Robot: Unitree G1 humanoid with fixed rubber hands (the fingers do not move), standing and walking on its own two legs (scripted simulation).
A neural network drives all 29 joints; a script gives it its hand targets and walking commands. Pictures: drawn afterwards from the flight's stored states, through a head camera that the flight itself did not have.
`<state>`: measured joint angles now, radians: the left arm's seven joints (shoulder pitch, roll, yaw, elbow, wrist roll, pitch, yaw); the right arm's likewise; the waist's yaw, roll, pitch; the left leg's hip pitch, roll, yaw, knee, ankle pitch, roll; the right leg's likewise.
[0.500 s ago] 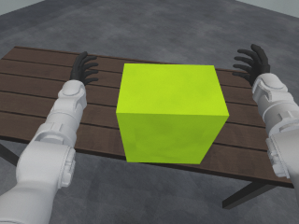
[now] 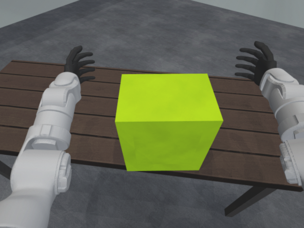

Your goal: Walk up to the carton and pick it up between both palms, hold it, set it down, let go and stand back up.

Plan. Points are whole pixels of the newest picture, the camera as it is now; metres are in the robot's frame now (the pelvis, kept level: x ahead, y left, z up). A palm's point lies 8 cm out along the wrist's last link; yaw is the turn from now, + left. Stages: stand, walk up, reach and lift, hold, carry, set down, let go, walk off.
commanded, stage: set down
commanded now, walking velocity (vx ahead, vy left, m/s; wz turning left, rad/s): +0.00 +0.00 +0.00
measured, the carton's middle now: (163, 126) +0.42 +0.00 -0.01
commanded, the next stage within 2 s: none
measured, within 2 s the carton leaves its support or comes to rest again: neither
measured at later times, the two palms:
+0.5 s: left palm (78, 115) +0.36 +0.23 +0.11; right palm (263, 116) +0.38 -0.25 +0.11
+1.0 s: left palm (77, 152) +0.30 +0.24 +0.03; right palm (254, 148) +0.33 -0.24 +0.04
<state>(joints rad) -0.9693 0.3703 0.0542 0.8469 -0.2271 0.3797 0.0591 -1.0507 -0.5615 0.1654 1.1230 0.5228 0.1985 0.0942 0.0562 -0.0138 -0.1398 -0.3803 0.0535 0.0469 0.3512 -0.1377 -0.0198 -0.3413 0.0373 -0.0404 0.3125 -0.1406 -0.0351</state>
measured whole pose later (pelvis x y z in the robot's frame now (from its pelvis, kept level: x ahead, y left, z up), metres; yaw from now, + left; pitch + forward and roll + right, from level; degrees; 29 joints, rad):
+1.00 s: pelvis +0.02 +0.01 +0.00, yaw +1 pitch +2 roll +0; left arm -0.07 0.19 0.06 0.38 -0.11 0.00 0.07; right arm -0.20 -0.36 0.00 0.68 0.36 -0.17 0.12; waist 0.01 -0.02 -0.07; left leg -0.19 0.03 0.02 0.33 -0.18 -0.01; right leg -0.14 0.02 -0.03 0.29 -0.19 -0.02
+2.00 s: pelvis +0.02 +0.00 +0.00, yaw +0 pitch -2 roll +0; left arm 0.12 0.21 0.02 0.66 -0.08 -0.17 0.03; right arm 0.08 -0.22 0.06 0.83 0.19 -0.37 0.05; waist 0.03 -0.03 0.02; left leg -0.12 0.03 0.03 0.39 -0.23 -0.02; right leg -0.10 0.03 0.00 0.39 -0.25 -0.03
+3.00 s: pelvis +0.01 +0.01 +0.00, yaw -1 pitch -4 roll +0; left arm 0.17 0.20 0.01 0.53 0.00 0.13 0.01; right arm 0.17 -0.19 -0.03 0.71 -0.01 -0.18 0.03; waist 0.01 -0.02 0.07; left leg -0.09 0.03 0.04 0.37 -0.21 -0.01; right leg -0.07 0.03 0.00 0.37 -0.23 -0.03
